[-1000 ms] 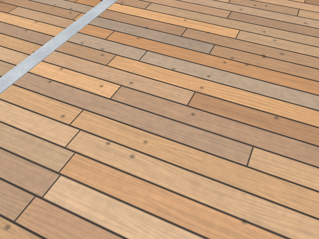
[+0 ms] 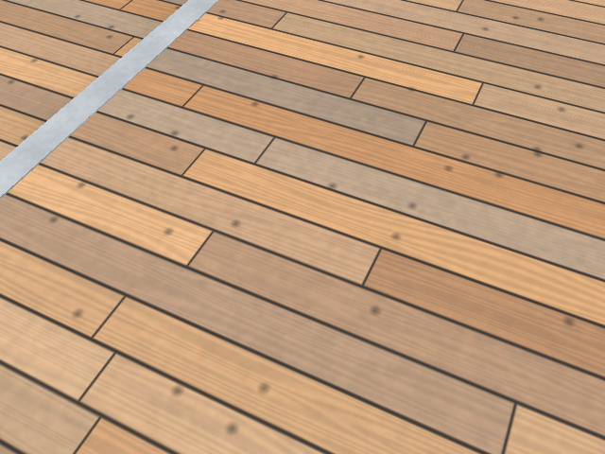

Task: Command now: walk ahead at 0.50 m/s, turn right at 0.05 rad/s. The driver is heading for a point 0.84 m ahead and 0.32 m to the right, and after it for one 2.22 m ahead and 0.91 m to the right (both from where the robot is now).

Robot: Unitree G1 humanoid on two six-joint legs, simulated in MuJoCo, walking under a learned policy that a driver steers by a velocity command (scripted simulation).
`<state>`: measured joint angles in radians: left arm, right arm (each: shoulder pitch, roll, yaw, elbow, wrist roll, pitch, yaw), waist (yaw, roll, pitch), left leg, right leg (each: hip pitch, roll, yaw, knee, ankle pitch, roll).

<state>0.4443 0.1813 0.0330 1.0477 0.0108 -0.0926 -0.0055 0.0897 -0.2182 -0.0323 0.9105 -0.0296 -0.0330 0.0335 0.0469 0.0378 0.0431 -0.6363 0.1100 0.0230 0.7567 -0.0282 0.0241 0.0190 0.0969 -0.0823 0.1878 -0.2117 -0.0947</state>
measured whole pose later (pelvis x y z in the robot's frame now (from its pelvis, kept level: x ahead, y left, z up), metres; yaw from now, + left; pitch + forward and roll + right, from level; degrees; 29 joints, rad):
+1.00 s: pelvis +0.50 -0.10 +0.00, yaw -31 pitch +1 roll +0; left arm 0.35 0.26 0.08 0.91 0.00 -0.05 0.00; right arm 0.11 -0.25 -0.05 0.79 -0.05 -0.03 0.01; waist 0.04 0.03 0.05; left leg -0.64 0.14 -0.03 0.98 -0.20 -0.05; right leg -0.12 0.15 0.04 0.31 -0.19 -0.15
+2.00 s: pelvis +0.89 -0.42 +0.00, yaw -39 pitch +1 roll +0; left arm 0.32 0.23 0.04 0.86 0.02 -0.10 0.01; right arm 0.26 -0.29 -0.08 0.84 -0.03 0.00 0.04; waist 0.01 0.05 0.01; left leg -0.59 0.07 0.00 1.07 -0.22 0.04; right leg -0.11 0.00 -0.17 0.30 -0.21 -0.05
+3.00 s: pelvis +1.38 -0.65 +0.00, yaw -6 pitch +1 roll +0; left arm 0.27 0.25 0.04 0.80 0.03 -0.08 -0.01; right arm 0.28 -0.30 -0.06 0.78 -0.04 -0.03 0.03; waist 0.00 0.05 0.03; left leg -0.45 -0.05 -0.08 1.08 -0.33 0.06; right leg -0.23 0.03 -0.05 0.40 -0.18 -0.05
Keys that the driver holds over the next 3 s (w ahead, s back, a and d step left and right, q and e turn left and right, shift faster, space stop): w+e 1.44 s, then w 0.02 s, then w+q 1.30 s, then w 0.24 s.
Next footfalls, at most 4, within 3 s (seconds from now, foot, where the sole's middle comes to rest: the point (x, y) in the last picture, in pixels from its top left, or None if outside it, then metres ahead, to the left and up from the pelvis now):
0.18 left None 0.28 0.12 -0.78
0.72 right None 0.49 -0.13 -0.78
1.28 left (404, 307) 0.86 -0.17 -0.78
1.76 right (534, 317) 0.84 -0.49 -0.78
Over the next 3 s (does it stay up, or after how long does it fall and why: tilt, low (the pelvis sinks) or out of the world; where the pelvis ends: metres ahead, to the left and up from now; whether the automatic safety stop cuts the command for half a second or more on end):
stays up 1.38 -0.65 0.00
